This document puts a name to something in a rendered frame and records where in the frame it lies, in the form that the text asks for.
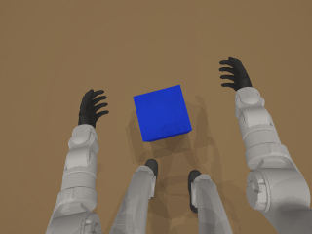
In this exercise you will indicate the robot left thigh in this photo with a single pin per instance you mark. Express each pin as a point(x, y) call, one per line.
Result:
point(132, 215)

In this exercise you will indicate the robot left upper arm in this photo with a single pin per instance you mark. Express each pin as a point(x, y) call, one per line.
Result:
point(86, 222)

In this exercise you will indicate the robot right upper arm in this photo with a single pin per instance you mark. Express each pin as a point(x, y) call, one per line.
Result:
point(281, 194)

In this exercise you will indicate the carton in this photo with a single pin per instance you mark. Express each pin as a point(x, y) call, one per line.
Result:
point(162, 114)

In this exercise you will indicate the right robot forearm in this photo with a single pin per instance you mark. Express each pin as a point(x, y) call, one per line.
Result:
point(263, 146)

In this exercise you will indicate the left robot forearm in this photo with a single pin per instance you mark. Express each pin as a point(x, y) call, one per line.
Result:
point(78, 189)

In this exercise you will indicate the left robot hand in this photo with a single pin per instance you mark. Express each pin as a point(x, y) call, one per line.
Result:
point(88, 110)

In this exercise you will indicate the right robot foot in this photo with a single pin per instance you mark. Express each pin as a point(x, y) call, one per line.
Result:
point(191, 177)

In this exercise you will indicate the right robot hand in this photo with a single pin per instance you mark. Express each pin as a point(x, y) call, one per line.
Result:
point(240, 76)

